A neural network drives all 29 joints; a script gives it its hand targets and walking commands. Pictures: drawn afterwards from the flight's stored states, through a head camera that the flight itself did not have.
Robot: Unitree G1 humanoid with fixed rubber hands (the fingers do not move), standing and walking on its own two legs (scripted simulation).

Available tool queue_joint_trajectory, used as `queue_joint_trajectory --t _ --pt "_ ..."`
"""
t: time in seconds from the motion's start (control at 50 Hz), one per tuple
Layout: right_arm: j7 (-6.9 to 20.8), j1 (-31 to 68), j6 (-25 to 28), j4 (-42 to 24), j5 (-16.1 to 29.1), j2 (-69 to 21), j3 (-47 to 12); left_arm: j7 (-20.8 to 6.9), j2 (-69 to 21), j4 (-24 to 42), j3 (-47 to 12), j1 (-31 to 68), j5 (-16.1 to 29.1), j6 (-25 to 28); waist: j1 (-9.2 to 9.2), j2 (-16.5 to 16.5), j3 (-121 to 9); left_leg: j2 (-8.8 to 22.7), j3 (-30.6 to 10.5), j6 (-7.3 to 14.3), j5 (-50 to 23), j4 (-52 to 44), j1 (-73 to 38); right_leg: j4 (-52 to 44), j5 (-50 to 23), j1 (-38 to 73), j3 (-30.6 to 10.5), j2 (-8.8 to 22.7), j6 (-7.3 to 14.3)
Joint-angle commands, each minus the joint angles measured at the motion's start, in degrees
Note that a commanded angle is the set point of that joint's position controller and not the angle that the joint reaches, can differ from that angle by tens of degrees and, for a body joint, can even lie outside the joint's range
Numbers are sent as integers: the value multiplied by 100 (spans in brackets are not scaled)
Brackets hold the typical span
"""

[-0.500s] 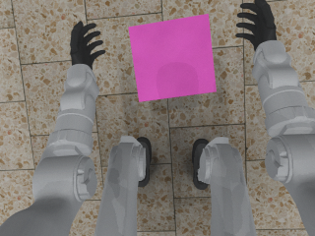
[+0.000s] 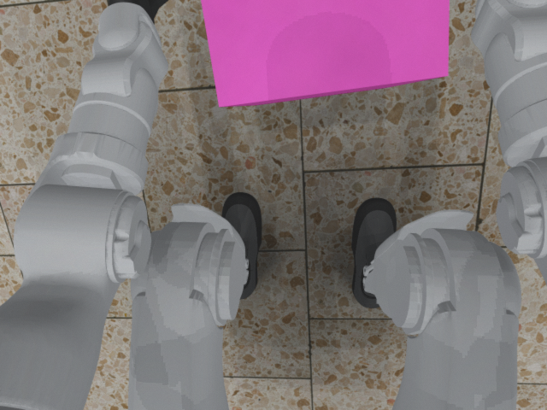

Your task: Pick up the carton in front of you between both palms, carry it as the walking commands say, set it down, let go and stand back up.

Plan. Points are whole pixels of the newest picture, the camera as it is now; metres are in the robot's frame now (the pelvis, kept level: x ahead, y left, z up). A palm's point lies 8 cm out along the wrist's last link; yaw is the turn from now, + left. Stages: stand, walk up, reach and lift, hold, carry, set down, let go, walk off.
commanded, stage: reach and lift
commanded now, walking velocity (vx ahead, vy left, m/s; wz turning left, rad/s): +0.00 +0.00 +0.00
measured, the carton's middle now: (315, 8) +0.53 -0.02 -0.25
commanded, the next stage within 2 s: none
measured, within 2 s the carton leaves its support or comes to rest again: leaves its support in 0.76 s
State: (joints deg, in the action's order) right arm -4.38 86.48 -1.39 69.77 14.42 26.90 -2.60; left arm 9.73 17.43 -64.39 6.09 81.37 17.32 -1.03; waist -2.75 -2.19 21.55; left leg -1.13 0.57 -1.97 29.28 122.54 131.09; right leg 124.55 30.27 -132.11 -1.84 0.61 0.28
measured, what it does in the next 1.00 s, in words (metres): stands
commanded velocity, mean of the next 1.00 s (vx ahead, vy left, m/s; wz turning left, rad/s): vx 0.00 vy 0.00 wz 0.00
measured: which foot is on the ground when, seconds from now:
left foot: down 0.00-1.00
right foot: down 0.00-1.00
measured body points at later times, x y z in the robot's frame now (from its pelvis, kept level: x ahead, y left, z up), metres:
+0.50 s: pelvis +0.00 +0.00 +0.00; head +0.37 -0.03 +0.25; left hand +0.54 +0.14 -0.18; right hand +0.57 -0.16 -0.18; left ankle +0.13 +0.12 -0.34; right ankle +0.12 -0.12 -0.34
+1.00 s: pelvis +0.01 +0.00 +0.01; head +0.31 -0.04 +0.34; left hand +0.54 +0.12 -0.08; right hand +0.54 -0.18 -0.08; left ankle +0.13 +0.13 -0.34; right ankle +0.12 -0.12 -0.34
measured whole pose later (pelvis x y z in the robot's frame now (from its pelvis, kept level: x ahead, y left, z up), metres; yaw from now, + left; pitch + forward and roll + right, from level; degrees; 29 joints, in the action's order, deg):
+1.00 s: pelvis +0.01 +0.00 +0.01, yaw -3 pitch +39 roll +2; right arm -6.0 71.3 -15.2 51.6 1.2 12.4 9.6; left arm 10.6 4.0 -44.0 21.4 64.4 3.8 -13.7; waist -1.2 -2.5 2.9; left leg -3.6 -1.8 -3.8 32.1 121.9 128.7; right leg 122.4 31.1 -130.2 -2.1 -2.1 -0.9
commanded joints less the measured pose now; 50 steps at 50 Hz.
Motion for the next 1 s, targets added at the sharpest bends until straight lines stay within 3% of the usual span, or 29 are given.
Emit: queue_joint_trajectory --t 0.0,0.08,0.12,0.26,0.38,0.44,0.46,0.54,0.62,0.68,0.74,0.8,0.86,0.92,0.98 --pt "-46 1785 173 -817 126 751 -113 38 270 520 -243 1064 315 155 149 717 -8016 -83 222 -151 -1823 -662 -3663 -766 -1827 4407 90 -57 -127" --pt "-63 1558 135 -1045 138 617 -146 100 225 715 -241 775 352 156 142 854 -8283 -160 285 -122 -1976 -626 -3604 -728 -2093 4665 140 -93 -138" --pt "-47 1358 96 -936 79 494 -84 92 221 544 -130 594 256 146 98 864 -7832 -171 301 -107 -1809 -661 -3279 -765 -1976 4449 127 -88 -146" --pt "58 1108 89 -380 -121 143 77 6 210 361 253 666 -242 217 -32 604 -6527 -136 246 -96 -1405 -772 -2776 -950 -1425 3389 13 -95 -122" --pt "24 1537 180 -345 8 -329 -235 -13 -426 417 -138 1132 -104 256 75 536 -6634 -237 184 -98 -1392 -805 -3115 -1048 -1269 3335 -10 -159 -74" --pt "-47 1639 221 -317 -181 -394 -130 45 -565 284 -88 1170 -200 274 158 552 -6688 -315 185 -102 -1336 -828 -3257 -1091 -1201 3444 26 -204 -74" --pt "-33 1665 219 -305 -189 -613 -199 53 -700 278 -91 1184 -251 281 93 574 -6710 -347 201 -82 -1330 -846 -3338 -1103 -1174 3464 42 -229 -80" --pt "480 2629 145 -344 -181 -3371 -843 -490 -3200 551 -665 2515 -337 216 139 666 -6558 -516 235 -22 -1271 -738 -3014 -1065 -1211 3397 48 -420 -22" --pt "1054 2714 -151 -497 -512 -5178 -624 -1122 -4858 809 -536 3104 -787 -117 235 628 -6265 -672 371 -13 -1027 -595 -2819 -976 -1086 3245 193 -568 35" --pt "1254 2710 -280 -914 -522 -5868 -592 -1378 -5571 1241 -638 3227 -736 -290 288 609 -6750 -725 465 -5 -1285 -501 -2999 -881 -1346 3380 343 -623 64" --pt "1319 2833 -370 -1700 -279 -6427 -858 -1461 -6208 1742 -930 3268 -453 -425 249 541 -8111 -748 555 -35 -1852 -452 -3502 -772 -1971 4055 447 -642 50" --pt "1325 3000 -556 -2709 -135 -6930 -1207 -1469 -6766 2274 -1182 3132 -302 -647 247 691 -9590 -785 597 -55 -2317 -488 -3916 -756 -2573 4926 521 -687 -7" --pt "1337 2687 -887 -3301 -300 -7401 -1285 -1529 -7077 2892 -1378 3087 -398 -937 275 863 -10313 -840 640 -66 -2248 -645 -3730 -892 -2784 5479 530 -760 -42" --pt "1364 2065 -1243 -3302 -671 -7867 -1076 -1616 -7156 3400 -1475 3083 -663 -1192 295 825 -10014 -857 667 -47 -1654 -975 -3375 -1205 -2289 5306 564 -838 -75" --pt "1457 1432 -1543 -2725 -1086 -8278 -701 -1678 -7177 3059 -1126 2658 -1199 -1444 81 764 -8908 -872 651 46 -910 -1411 -3119 -1693 -1301 4418 579 -885 -96"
